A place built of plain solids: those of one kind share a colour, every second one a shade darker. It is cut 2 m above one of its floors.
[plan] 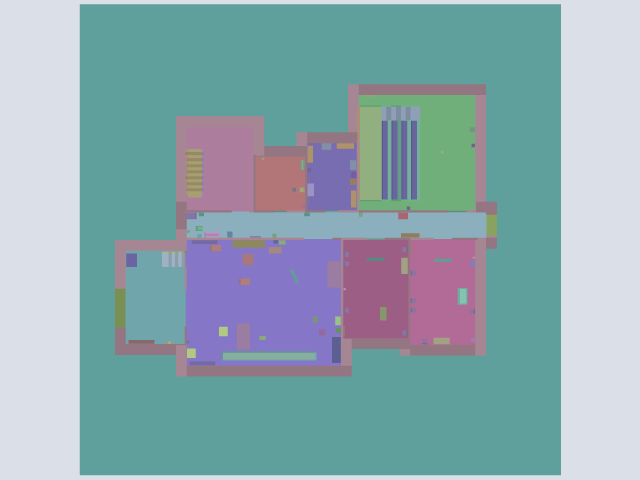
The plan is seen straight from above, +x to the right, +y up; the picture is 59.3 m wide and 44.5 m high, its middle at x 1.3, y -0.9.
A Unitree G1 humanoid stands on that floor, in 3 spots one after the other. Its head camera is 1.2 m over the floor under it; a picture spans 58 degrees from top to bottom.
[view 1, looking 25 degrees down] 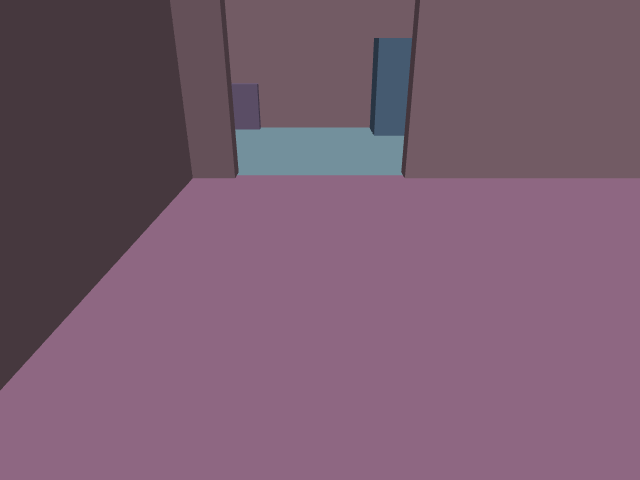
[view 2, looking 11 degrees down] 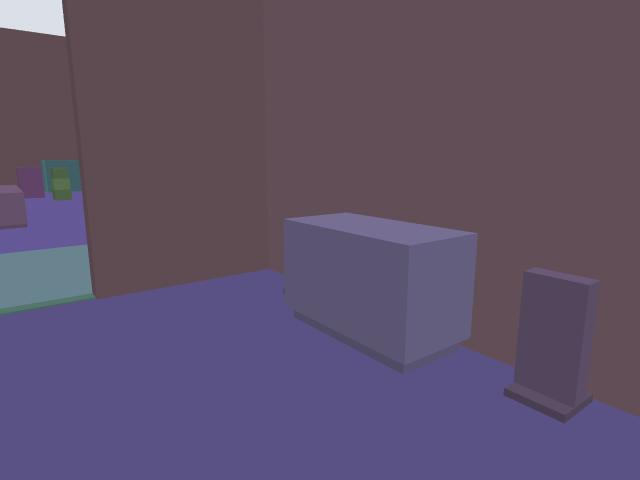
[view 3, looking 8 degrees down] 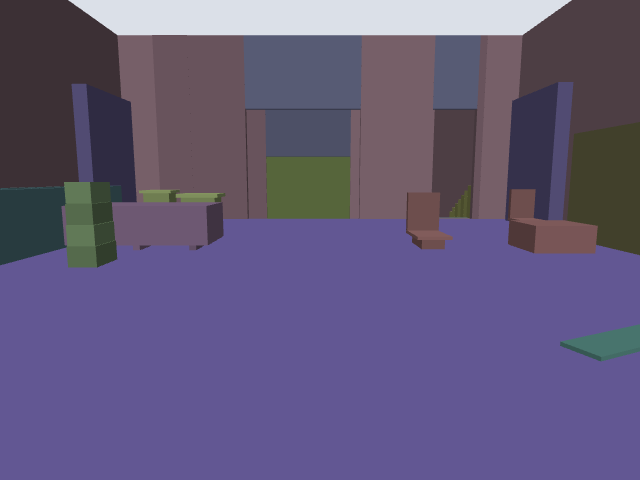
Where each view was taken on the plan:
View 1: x -6.07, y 5.80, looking -90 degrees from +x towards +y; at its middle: floor_prop_store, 2.84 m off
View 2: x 2.41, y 5.80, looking -127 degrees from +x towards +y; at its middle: case_wardrobe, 2.82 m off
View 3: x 2.10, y -6.72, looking -180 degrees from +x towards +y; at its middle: floor_workshop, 8.62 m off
